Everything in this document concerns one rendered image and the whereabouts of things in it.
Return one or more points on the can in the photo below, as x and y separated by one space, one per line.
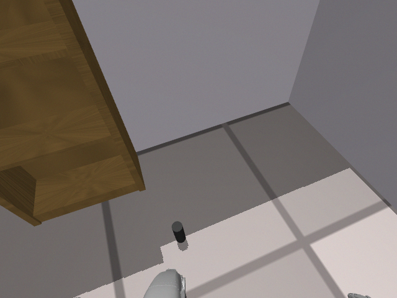
178 230

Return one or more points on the bookshelf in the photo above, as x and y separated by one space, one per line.
63 143

